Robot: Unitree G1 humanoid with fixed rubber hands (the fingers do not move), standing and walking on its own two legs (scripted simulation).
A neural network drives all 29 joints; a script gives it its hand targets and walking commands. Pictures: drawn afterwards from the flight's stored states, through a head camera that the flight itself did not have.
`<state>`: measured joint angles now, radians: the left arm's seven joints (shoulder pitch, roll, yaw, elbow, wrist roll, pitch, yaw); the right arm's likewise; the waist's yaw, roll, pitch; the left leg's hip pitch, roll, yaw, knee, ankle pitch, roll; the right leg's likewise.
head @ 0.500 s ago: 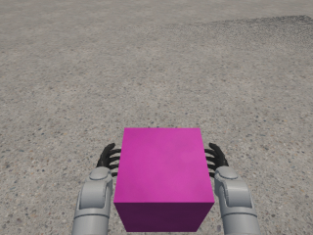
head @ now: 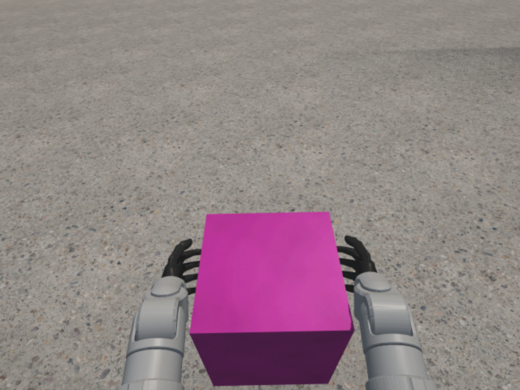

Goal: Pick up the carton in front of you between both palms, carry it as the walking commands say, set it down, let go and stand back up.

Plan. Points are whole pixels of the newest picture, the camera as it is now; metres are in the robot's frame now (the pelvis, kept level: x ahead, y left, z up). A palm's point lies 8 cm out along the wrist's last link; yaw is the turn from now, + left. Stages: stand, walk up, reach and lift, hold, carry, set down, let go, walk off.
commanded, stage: hold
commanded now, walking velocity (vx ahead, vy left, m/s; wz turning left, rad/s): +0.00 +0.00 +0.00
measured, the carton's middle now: (269, 301) +0.30 +0.00 -0.04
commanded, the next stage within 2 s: set down in 0.34 s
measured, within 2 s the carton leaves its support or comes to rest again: neither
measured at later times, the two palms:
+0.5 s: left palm (188, 274) +0.30 +0.13 +0.04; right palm (374, 269) +0.31 -0.17 +0.04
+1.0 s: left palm (222, 299) +0.36 +0.10 -0.14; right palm (363, 304) +0.35 -0.20 -0.15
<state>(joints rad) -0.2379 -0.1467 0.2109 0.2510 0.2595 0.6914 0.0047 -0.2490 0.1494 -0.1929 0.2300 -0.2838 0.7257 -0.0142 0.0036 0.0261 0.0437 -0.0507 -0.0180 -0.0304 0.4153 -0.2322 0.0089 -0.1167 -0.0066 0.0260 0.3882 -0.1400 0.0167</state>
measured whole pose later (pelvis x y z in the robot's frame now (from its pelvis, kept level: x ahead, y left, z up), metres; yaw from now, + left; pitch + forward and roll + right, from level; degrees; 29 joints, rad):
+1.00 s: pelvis -0.02 +0.00 -0.07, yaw +1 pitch +26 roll +1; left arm -0.56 -0.20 0.37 0.51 0.24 0.16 0.09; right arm -0.58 0.08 -0.43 0.51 -0.28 0.19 0.06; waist -0.07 0.05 0.03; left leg -1.00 -0.08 -0.07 0.90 -0.35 0.00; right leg -1.07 0.02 0.09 0.88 -0.26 0.03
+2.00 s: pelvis -0.07 -0.01 -0.31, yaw +4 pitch +46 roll +2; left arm -1.28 0.05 0.37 0.86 0.17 0.26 0.13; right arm -1.15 -0.09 -0.54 0.68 -0.21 0.31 -0.02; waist -0.14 0.09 0.03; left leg -2.08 -0.18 -0.06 1.86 -0.58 -0.07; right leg -2.15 0.08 0.10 1.81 -0.46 0.07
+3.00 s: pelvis -0.08 +0.00 -0.39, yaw +4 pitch +39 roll -2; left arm -1.55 0.23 0.11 1.13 0.00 0.19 0.14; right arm -1.33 -0.21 -0.52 0.88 -0.14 0.23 0.04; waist -0.18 0.08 0.35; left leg -2.21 -0.21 -0.05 2.17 -0.64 -0.05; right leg -2.24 0.01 0.05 2.10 -0.54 0.07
